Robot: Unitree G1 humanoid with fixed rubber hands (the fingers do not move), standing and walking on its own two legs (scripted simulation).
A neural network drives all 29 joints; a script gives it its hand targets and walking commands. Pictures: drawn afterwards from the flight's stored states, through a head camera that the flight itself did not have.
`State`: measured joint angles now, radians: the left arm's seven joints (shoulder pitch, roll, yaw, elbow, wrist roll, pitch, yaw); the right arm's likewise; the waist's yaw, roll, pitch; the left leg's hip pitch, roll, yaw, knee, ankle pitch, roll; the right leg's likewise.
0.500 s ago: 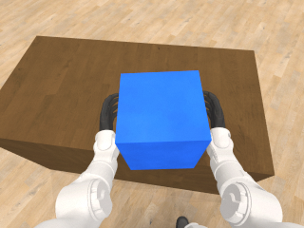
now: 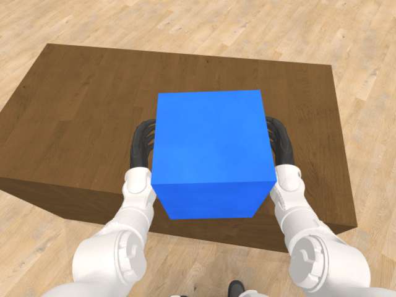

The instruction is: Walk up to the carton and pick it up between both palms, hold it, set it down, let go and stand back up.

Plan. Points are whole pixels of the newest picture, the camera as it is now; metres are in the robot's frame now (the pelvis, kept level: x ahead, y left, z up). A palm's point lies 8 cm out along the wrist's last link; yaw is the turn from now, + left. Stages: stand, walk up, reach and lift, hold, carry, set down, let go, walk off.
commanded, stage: reach and lift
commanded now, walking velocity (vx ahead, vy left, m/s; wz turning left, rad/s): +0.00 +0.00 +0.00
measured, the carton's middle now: (210, 161) +0.40 +0.00 -0.05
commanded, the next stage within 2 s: none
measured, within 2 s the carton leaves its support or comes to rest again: leaves its support in 0.50 s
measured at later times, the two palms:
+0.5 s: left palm (134, 165) +0.37 +0.16 +0.00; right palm (277, 156) +0.38 -0.14 +0.01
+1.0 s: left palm (130, 143) +0.39 +0.15 +0.07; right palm (292, 137) +0.38 -0.15 +0.08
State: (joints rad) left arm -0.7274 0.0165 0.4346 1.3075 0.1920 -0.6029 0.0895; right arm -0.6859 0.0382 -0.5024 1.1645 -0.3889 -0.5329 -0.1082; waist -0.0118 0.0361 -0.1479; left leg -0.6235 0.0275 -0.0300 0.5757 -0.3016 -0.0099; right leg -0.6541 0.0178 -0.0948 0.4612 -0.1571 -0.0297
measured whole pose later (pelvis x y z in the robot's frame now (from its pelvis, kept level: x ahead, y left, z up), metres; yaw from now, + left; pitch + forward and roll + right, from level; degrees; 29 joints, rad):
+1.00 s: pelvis -0.01 +0.00 +0.00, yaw +1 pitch +15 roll -2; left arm -0.73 0.05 0.21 1.25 -0.03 -0.45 0.14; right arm -0.69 -0.03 -0.20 1.11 -0.12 -0.36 -0.15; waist -0.04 0.04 -0.23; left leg -0.52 0.01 -0.05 0.55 -0.29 0.00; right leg -0.54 0.01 -0.10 0.44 -0.15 -0.02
